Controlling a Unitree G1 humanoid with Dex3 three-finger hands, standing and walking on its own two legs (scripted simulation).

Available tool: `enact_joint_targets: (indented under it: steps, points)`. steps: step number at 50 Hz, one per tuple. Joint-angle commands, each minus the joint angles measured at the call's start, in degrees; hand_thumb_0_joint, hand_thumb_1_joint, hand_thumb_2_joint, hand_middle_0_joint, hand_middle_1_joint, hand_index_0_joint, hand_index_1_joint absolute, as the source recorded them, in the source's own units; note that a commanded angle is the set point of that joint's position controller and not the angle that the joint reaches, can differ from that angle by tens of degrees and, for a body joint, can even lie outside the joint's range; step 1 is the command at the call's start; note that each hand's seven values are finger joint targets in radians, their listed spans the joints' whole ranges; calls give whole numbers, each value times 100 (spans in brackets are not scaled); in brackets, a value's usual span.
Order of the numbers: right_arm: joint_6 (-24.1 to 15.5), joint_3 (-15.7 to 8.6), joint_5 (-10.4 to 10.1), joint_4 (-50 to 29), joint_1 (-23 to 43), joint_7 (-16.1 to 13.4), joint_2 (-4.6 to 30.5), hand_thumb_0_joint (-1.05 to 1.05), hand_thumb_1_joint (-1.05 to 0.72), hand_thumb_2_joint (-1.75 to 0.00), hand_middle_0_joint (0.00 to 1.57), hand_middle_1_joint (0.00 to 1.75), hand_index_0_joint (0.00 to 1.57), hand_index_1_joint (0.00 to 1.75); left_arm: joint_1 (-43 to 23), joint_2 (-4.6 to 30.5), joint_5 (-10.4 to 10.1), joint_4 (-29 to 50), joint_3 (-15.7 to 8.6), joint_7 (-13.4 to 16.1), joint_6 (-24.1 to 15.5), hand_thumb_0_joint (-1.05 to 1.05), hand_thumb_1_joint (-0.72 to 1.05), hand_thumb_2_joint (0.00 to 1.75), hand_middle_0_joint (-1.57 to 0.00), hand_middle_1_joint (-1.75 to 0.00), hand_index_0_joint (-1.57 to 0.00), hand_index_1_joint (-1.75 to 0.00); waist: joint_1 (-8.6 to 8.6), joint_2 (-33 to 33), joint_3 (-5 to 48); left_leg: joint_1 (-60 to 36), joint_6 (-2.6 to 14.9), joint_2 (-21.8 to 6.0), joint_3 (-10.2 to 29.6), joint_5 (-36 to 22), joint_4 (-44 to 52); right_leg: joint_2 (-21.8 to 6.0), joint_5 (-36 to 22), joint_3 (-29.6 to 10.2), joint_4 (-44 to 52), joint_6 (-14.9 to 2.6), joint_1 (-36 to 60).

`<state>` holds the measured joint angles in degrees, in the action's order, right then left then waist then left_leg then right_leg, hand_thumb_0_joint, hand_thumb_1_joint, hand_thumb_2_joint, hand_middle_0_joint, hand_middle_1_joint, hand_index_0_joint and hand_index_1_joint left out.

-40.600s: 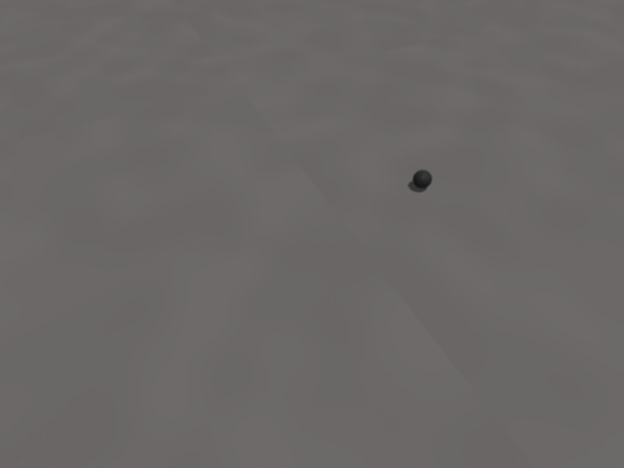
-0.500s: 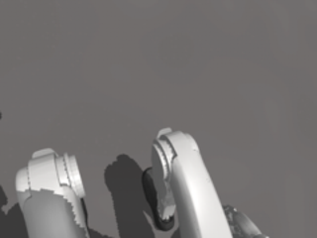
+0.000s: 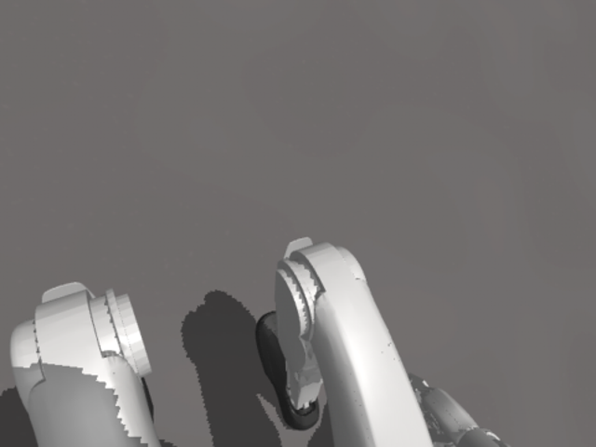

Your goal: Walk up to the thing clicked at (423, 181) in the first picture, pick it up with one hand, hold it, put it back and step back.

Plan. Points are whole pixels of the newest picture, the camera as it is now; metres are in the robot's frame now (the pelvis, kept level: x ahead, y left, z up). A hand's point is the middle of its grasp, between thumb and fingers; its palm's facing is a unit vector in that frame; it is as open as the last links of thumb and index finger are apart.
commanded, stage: rest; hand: left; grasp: from above
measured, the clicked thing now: out of the picture +0.43 +0.37 -0.25
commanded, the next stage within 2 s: open in 0.08 s
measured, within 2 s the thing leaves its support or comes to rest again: rests again in 0.34 s
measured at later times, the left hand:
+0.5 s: hand out of the picture +0.41 +0.38 -0.22, palm faces -0.41 -0.16 -0.90, open 12.4 cm
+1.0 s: hand out of the picture +0.41 +0.38 -0.22, palm faces -0.42 -0.16 -0.89, open 13.9 cm
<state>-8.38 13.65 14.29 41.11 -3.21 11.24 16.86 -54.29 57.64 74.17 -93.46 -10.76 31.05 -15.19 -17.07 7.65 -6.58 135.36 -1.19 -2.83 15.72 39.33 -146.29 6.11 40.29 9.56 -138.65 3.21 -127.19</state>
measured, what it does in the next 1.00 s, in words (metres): stands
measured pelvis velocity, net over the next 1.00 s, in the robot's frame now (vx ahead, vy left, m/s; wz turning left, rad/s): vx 0.00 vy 0.00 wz -0.01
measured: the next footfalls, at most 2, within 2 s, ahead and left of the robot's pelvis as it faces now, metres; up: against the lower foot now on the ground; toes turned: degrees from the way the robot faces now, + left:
none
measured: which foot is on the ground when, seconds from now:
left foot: down 0.00-1.00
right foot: down 0.00-1.00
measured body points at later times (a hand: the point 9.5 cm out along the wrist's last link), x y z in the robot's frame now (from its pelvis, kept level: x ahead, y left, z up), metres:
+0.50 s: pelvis +0.00 +0.00 +0.00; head +0.25 +0.14 +0.35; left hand +0.43 +0.38 -0.17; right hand +0.09 -0.25 -0.07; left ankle +0.07 +0.14 -0.26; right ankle +0.10 -0.12 -0.26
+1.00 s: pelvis +0.00 +0.00 +0.00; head +0.25 +0.13 +0.35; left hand +0.43 +0.38 -0.17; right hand +0.09 -0.26 -0.06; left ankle +0.07 +0.14 -0.26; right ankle +0.10 -0.12 -0.26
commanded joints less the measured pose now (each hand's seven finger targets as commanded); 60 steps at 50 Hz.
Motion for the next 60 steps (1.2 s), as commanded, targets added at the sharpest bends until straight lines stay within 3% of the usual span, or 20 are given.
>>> enact_joint_targets:
  steps: [1, 2, 9, 15, 19, 24, 28, 31, 32, 35, 36, 39, 40, 41, 45, 49, 53, 56, 58, 60]
  points:
    - [-53, -481, -2, -107, -904, -93, 1850, 0, -90, -90, 20, 30, 20, 30, -1431, 1731, -129, 710, -163, 269, -1, 0, 41, 104, -77, -99, -79, -97, -105, -2881, 3623, -2922, 163, -128, -717, -1093, 1408, 132, -1531, 610, 1259, -421, 1695]
    - [-71, -447, -4, -92, -879, -77, 1785, 0, -90, -90, 20, 30, 20, 30, -1454, 1567, -135, 638, 14, 253, -1, 0, 41, 104, -78, -99, -79, -97, -107, -2916, 3575, -2872, 171, -122, -737, -967, 1401, 138, -1440, 551, 1280, -432, 1676]
    - [-120, -374, 27, -143, -878, -90, 1868, 0, -90, -90, 20, 30, 20, 30, -1375, 1682, -163, 578, 17, 306, -22, 0, 41, 99, -78, -96, -80, -94, -143, -2771, 3569, -2848, 187, -146, -691, -951, 1351, 168, -1454, 599, 1334, -393, 1803]
    - [-164, -359, 2, -118, -882, -60, 1908, 0, -89, -90, 20, 30, 20, 30, -1400, 1592, -189, 548, 72, 327, 2, 0, -7, 87, -33, -94, -35, -92, -161, -2861, 3465, -2980, 135, -144, -609, -1010, 1474, 155, -1479, 694, 1251, -413, 1646]
    - [-173, -331, 18, -138, -848, -39, 1895, 0, -90, -90, 20, 30, 20, 30, -1410, 1608, -208, 567, 109, 313, 4, 0, -36, 90, -20, -97, -21, -96, -145, -3002, 3456, -2992, 123, -149, -601, -1012, 1503, 160, -1481, 692, 1257, -420, 1650]
    - [-186, -373, 5, -150, -893, -21, 1960, 0, -90, -90, 20, 30, 20, 30, -1351, 1778, -160, 509, 1, 282, 52, 0, -48, 100, -11, -104, -12, -104, -173, -3015, 3435, -3038, 124, -148, -611, -1067, 1482, 149, -1526, 669, 1241, -424, 1635]
    - [-193, -292, 45, -156, -877, -3, 1884, 0, -90, -90, 20, 30, 20, 30, -1429, 1572, -262, 664, 158, 269, 36, 0, -53, 105, -9, -106, -9, -106, -169, -3046, 3435, -2962, 147, -143, -651, -1037, 1466, 168, -1539, 639, 1346, -405, 1788]
    - [-185, -348, 18, -198, -897, -22, 1961, 0, -89, -90, 20, 30, 20, 30, -1308, 1827, -298, 602, -72, 249, 36, 0, -53, 102, -7, -104, -7, -104, -149, -2738, 3544, -2830, 186, -152, -648, -1038, 1400, 168, -1539, 643, 1388, -380, 1858]
    - [-204, -341, -2, -224, -890, -15, 1945, 0, -90, -90, 20, 30, 20, 30, -1361, 1700, -297, 578, 59, 206, 32, 0, -54, 104, -8, -104, -7, -105, -202, -2780, 3441, -2830, 173, -134, -642, -1027, 1407, 140, -1506, 648, 1341, -395, 1775]
    - [-179, -360, 20, -161, -932, -18, 1972, 0, -89, -90, 20, 30, 20, 30, -1272, 1843, -284, 573, -83, 203, -1, 0, -53, 100, -7, -104, -7, -103, -175, -2871, 3473, -2984, 141, -165, -574, -1115, 1481, 154, -1553, 683, 1298, -409, 1794]
    - [-191, -321, 23, -261, -868, -12, 1949, 0, -89, -90, 20, 30, 20, 30, -1286, 1657, -270, 578, 80, 170, -2, 0, -53, 102, -7, -104, -7, -104, -202, -2831, 3478, -2957, 153, -148, -600, -1135, 1454, 161, -1605, 676, 1318, -395, 1837]
    - [-165, -320, 20, -225, -879, -20, 1946, 0, -89, -90, 20, 30, 20, 30, -1293, 1710, -335, 623, 8, 168, -43, 0, -52, 102, -7, -105, -8, -104, -185, -2835, 3500, -2935, 149, -150, -593, -1067, 1471, 150, -1523, 680, 1332, -404, 1828]
    - [-174, -277, 40, -242, -825, -14, 1901, 0, -89, -90, 20, 30, 20, 30, -1396, 1581, -309, 681, 173, 143, -59, 0, -51, 100, -7, -106, -8, -105, -214, -2940, 3481, -2940, 158, -153, -621, -1018, 1459, 168, -1522, 640, 1358, -404, 1860]
    - [-158, -310, 24, -226, -812, -31, 1955, 0, -89, -90, 20, 30, 20, 30, -1271, 1765, -318, 594, 7, 173, -57, 0, -52, 100, -7, -105, -7, -104, -154, -2868, 3523, -2962, 154, -162, -593, -948, 1495, 171, -1434, 660, 1368, -413, 1828]
    - [-155, -309, 27, -215, -877, -38, 1971, 0, -89, -90, 20, 30, 20, 30, -1319, 1878, -255, 622, -44, 194, -61, 0, -51, 98, -6, -104, -7, -103, -179, -2793, 3445, -2853, 174, -156, -626, -1013, 1422, 167, -1509, 651, 1365, -393, 1857]
    - [-164, -264, 44, -195, -850, -23, 1939, 0, -89, -90, 20, 30, 20, 30, -1331, 1670, -210, 620, 130, 228, -70, 0, -52, 99, -6, -103, -7, -102, -206, -2889, 3465, -3000, 144, -171, -593, -1092, 1430, 187, -1564, 669, 1305, -406, 1797]
    - [-193, -273, 2, -197, -807, -29, 1958, 0, -89, -90, 20, 30, 20, 30, -1423, 1765, -331, 695, 25, 297, -77, 0, -50, 99, -7, -104, -7, -103, -138, -2837, 3438, -2864, 145, -156, -602, -924, 1474, 161, -1407, 686, 1355, -406, 1731]
    - [-212, -270, 21, -235, -827, -16, 1969, 0, -90, -90, 20, 30, 20, 30, -1385, 1752, -218, 611, 105, 275, -18, 0, -50, 96, -6, -103, -8, -101, -191, -2885, 3356, -2923, 139, -154, -588, -964, 1475, 161, -1449, 699, 1308, -410, 1663]
    - [-214, -293, -10, -239, -781, -30, 1950, 0, -90, -90, 20, 30, 20, 30, -1484, 1848, -190, 891, 117, 230, -19, 0, -52, 97, -6, -102, -7, -100, -112, -3066, 3515, -2990, 139, -156, -623, -960, 1458, 162, -1442, 641, 1307, -426, 1688]
    - [-229, -370, -26, -264, -825, -25, 1968, 0, -90, -90, 20, 30, 20, 30, -1462, 2058, -196, 1311, -138, 215, 0, 0, -52, 97, -6, -102, -7, -100, 37, -3345, 3828, -3297, 89, -151, -624, -1127, 1551, 122, -1538, 649, 1274, -438, 1784]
